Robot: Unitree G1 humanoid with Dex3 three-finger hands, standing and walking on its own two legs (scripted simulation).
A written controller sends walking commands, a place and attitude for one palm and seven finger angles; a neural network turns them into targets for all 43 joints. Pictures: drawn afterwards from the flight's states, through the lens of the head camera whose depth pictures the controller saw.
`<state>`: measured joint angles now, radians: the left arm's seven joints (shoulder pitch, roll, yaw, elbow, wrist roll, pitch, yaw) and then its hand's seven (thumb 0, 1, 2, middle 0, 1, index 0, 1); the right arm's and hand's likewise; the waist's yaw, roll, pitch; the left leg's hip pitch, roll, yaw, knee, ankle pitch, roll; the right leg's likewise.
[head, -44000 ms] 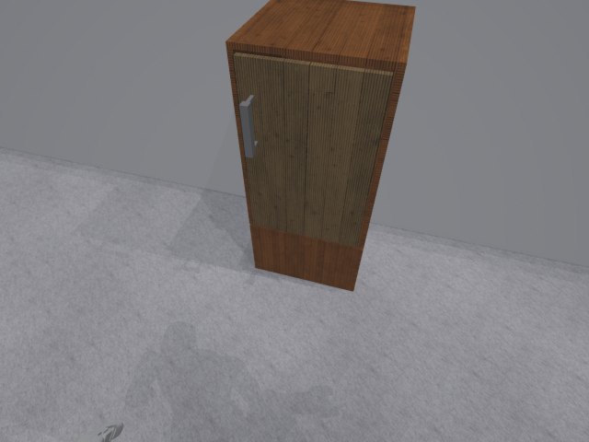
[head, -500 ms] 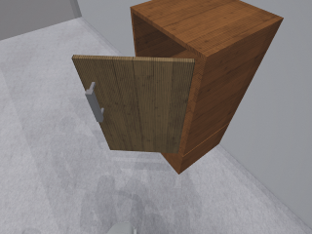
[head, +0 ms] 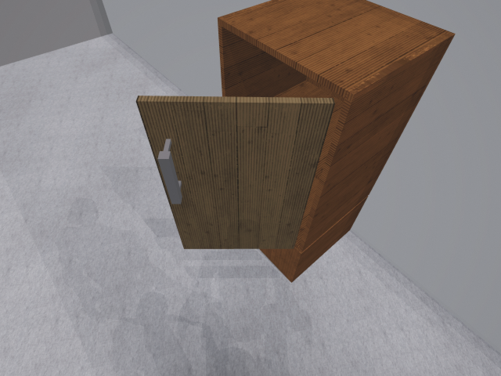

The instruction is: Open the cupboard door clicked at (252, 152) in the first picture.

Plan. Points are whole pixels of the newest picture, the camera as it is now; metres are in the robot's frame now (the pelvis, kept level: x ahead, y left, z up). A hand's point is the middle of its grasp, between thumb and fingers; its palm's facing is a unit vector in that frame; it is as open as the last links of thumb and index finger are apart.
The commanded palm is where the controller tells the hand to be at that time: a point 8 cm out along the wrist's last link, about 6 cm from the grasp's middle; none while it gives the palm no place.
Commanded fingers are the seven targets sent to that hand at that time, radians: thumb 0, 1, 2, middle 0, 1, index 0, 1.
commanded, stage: come to a stop and stand still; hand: left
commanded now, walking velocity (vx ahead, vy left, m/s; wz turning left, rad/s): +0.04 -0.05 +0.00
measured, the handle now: (172, 172) +0.53 +0.19 -0.04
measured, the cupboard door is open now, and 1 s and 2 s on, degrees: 50 50 50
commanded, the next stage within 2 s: look again from close up in 0.54 s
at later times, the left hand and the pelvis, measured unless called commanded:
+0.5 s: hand out of the picture -0.03 +0.11 -0.17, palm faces +0.05 -0.99 -0.14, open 7.3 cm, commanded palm none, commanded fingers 0.00 0.90 0.90 -0.20 -0.30 -0.20 -0.30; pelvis +0.00 -0.04 +0.00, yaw +1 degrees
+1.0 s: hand out of the picture +0.04 +0.18 -0.18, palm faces +0.00 -0.98 -0.21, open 7.3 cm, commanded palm none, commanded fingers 0.00 0.90 0.90 -0.20 -0.30 -0.20 -0.30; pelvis +0.02 +0.00 +0.00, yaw -1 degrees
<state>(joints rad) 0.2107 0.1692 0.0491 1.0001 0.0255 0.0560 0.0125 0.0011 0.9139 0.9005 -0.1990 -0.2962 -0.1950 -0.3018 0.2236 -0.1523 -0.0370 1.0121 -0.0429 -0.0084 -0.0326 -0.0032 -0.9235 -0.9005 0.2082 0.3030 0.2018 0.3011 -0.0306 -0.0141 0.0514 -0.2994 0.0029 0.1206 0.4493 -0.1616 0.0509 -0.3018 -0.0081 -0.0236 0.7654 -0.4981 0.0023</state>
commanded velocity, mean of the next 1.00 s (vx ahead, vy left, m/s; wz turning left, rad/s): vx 0.00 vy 0.00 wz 0.00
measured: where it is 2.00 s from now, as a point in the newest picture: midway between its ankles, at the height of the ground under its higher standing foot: outside the picture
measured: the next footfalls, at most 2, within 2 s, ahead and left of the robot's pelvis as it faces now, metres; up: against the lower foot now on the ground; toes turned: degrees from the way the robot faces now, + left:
right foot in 0.08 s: +0.03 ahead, -0.10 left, +0.00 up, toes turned -1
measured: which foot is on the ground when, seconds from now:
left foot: down 0.00-1.00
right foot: up 0.00-0.06, down 0.08-1.00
